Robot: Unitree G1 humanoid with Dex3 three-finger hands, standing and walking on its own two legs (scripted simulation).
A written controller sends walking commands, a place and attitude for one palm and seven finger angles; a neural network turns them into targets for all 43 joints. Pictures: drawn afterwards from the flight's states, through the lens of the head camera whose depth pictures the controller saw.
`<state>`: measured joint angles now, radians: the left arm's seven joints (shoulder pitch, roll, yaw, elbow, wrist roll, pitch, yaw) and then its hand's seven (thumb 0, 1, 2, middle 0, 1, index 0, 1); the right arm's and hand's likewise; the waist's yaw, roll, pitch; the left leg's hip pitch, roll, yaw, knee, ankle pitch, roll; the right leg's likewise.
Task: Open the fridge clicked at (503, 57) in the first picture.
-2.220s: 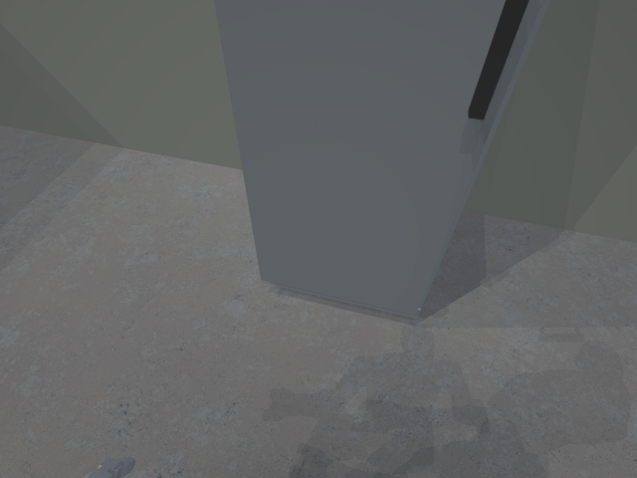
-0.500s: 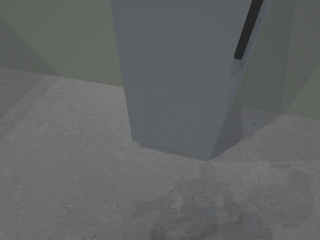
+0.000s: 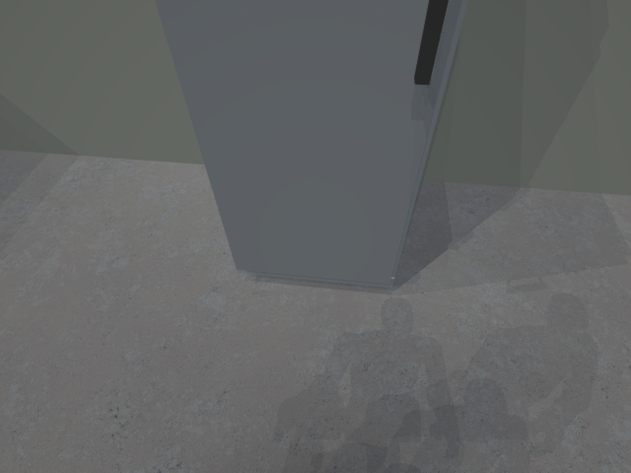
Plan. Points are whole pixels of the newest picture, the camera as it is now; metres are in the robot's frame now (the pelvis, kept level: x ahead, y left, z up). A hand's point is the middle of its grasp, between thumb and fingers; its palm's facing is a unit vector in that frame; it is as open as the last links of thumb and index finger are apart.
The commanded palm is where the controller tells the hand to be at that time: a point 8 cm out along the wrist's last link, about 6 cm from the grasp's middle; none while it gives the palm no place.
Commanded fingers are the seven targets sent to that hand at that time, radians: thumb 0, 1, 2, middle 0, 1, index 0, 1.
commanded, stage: take the last steps up to it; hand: right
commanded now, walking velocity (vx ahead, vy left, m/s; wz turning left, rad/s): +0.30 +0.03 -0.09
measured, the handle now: (434, 7) +0.78 -0.16 +0.23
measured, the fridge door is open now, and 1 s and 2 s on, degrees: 0 0 0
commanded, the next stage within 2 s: come to a stop and stand still in 0.72 s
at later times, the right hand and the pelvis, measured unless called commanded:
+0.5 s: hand out of the picture +0.03 -0.19 -0.18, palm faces +0.10 +0.99 -0.12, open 7.4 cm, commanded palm none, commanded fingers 0.00 -0.90 -0.90 0.20 0.30 0.20 0.30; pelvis +0.12 -0.04 +0.00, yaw -2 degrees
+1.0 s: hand (444, 373) +0.32 -0.20 -0.18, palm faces +0.07 +0.98 -0.17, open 7.3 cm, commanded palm none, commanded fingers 0.00 -0.90 -0.90 0.20 0.30 0.20 0.30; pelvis +0.29 -0.03 +0.00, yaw -1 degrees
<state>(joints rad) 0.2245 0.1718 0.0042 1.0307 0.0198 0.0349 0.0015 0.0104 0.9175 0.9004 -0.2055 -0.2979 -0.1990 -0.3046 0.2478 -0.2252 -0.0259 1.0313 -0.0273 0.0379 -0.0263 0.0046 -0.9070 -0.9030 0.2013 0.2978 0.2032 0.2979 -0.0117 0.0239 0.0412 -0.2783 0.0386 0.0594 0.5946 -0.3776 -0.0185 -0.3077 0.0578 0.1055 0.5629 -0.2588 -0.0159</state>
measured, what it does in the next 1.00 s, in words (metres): walks ahead: right foot, then left foot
